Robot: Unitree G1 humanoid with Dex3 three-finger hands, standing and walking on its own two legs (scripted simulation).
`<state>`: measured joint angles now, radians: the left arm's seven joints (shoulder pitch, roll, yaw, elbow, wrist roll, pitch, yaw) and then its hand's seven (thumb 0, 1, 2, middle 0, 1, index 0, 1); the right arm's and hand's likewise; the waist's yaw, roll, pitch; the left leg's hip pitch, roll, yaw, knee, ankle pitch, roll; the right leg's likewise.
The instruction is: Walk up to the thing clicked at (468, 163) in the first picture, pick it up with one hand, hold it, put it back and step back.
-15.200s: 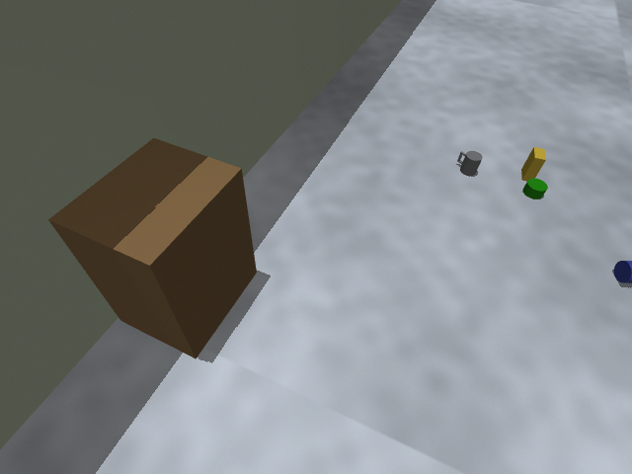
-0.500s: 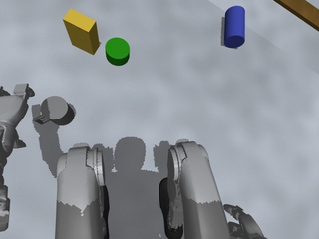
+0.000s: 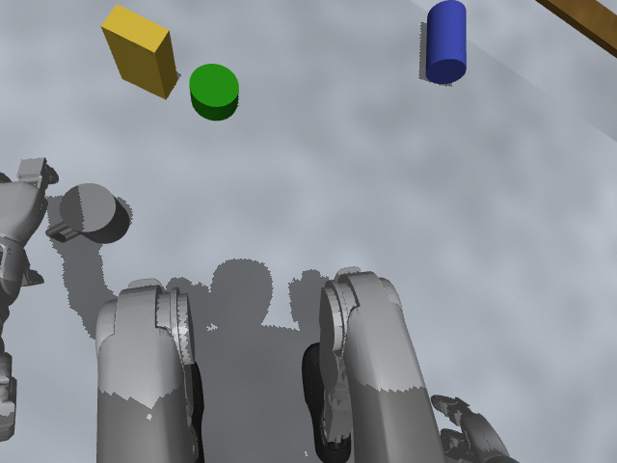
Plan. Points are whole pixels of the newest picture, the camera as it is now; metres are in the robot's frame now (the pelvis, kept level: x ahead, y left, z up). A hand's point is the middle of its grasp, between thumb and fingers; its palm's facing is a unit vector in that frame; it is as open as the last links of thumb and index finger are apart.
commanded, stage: approach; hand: left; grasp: from above
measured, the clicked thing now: (87, 220) +0.44 +0.30 -0.29
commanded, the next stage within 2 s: close in in 0.64 s
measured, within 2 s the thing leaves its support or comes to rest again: neither
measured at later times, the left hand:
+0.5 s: hand (102, 172) +0.48 +0.24 -0.17, palm faces -0.37 -0.06 -0.93, open 14.2 cm
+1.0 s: hand (69, 221) +0.42 +0.29 -0.21, palm faces -0.41 -0.07 -0.91, open 14.3 cm
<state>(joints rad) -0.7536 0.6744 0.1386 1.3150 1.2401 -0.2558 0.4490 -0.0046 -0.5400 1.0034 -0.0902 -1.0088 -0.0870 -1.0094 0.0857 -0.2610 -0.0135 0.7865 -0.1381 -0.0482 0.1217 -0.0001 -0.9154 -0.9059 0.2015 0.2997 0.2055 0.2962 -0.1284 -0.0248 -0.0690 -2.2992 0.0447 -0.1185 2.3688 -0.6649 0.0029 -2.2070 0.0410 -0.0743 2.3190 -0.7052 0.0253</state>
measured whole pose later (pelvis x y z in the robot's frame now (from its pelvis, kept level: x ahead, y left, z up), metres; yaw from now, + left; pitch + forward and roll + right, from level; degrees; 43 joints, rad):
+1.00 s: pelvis +0.00 +0.00 -0.02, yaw -1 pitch +32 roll -8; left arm -0.88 0.69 0.07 1.48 1.29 -0.23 0.55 -0.01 -0.56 1.01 -0.09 -1.01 -0.08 -1.01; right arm 0.07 -0.29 0.05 0.78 -0.18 -0.09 0.15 0.00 -0.91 -0.90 0.20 0.30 0.21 0.30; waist -0.20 -0.06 -0.03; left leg -2.35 0.03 -0.15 2.44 -0.66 0.00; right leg -2.24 0.04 -0.10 2.38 -0.70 0.03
